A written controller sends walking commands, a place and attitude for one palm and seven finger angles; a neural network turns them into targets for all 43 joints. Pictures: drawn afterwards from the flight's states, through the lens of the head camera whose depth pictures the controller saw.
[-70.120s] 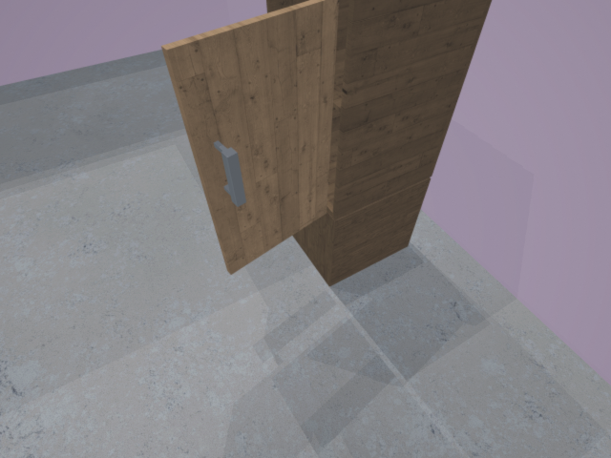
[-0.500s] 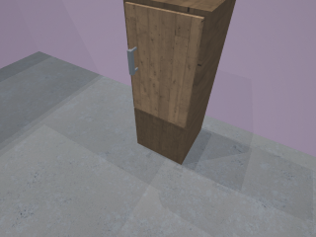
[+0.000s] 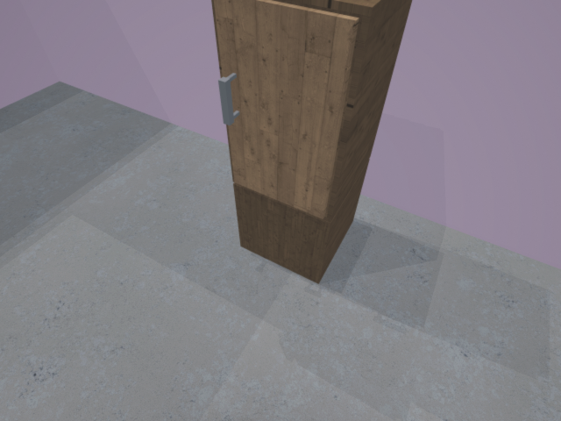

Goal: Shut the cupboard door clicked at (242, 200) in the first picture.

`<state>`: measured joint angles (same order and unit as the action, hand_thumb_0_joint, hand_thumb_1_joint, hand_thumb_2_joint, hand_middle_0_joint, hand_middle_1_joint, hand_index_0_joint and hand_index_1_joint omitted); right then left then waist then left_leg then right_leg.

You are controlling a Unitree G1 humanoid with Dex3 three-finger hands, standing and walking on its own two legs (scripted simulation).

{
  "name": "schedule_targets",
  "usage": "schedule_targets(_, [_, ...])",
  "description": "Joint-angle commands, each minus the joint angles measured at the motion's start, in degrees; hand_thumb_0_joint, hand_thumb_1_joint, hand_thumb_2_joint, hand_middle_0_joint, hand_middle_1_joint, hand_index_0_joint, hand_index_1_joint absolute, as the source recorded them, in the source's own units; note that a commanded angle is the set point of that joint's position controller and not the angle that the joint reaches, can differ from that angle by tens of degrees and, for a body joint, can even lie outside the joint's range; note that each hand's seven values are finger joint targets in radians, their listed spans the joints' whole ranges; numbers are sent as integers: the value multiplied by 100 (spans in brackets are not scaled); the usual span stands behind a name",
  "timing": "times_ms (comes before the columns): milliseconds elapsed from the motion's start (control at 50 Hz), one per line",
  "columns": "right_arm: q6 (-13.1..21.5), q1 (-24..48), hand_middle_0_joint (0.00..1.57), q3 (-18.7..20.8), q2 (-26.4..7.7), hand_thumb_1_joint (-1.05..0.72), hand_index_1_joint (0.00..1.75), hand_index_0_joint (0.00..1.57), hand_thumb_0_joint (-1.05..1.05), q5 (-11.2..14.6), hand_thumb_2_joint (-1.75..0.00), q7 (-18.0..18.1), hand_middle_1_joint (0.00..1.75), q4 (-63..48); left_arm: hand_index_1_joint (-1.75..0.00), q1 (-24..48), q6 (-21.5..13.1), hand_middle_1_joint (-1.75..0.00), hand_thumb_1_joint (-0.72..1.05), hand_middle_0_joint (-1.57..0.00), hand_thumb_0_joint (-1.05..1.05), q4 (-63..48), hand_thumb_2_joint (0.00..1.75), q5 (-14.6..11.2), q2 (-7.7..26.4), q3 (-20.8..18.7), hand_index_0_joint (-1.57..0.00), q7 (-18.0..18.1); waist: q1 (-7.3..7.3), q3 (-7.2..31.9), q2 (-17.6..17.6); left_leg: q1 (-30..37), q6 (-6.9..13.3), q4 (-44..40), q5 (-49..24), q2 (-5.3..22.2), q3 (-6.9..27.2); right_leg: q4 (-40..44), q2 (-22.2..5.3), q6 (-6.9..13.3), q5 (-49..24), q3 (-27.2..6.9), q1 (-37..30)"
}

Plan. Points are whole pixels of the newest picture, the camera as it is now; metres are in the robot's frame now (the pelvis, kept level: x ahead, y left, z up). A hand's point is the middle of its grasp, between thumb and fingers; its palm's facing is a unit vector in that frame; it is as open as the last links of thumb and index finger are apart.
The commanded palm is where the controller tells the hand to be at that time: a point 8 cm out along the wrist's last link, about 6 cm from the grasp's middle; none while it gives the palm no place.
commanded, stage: look to check the result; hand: left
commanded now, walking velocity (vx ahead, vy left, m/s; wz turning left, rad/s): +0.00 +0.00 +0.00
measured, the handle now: (230, 99) +0.89 +0.18 +0.00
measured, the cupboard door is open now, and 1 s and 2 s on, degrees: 0 0 0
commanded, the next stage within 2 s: stand and wait in 0.40 s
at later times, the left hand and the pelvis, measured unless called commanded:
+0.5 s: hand out of the picture +0.00 +0.15 -0.18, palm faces +0.03 -0.99 -0.16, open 7.4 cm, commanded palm none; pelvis +0.02 +0.00 +0.00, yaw +0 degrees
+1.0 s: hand out of the picture +0.01 +0.15 -0.18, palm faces +0.03 -0.99 -0.16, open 7.4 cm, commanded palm none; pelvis +0.03 -0.01 +0.00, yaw +0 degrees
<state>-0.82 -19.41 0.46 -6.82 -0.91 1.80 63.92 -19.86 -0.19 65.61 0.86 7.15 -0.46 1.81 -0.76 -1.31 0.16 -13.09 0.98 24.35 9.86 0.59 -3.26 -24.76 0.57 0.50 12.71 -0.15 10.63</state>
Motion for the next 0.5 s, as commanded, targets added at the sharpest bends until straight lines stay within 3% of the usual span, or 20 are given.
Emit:
schedule_targets(0, [73, -388, 20, 55, -512, -90, 30, 20, 0, 5, -90, 38, 30, -150, -30, -401, -50, -30, 90, -20, 0, -107, 90, -14, 505, -82, -20, 44, 12, -441, 1, 142, 79, -560, 404, 472, 574, 688, -488, 206, 237, -528, 581])
schedule_targets(240, [91, -324, 20, 46, -562, -90, 30, 20, 0, -1, -90, 47, 30, -139, -30, -304, -43, -30, 90, -20, 0, -125, 90, -8, 512, -92, -20, 44, 16, -508, 91, 132, 65, -676, 405, 512, 583, 647, -451, 198, 44, -508, 484])
schedule_targets(300, [102, -310, 20, 45, -551, -90, 30, 20, 0, 7, -90, 46, 30, -142, -30, -309, -58, -30, 90, -20, 0, -134, 90, -11, 527, -93, -20, 45, 18, -399, -50, 216, 72, -620, 201, 513, 568, 659, -477, 196, -60, -512, 411])
schedule_targets(480, [121, -250, 20, 38, -552, -90, 30, 20, 0, 14, -90, 58, 30, -123, -30, -291, -79, -30, 90, -20, 0, -126, 90, -20, 538, -100, -20, 52, 31, -319, -14, 383, 71, -535, -247, 532, 531, 685, -506, 195, -353, -481, 267])
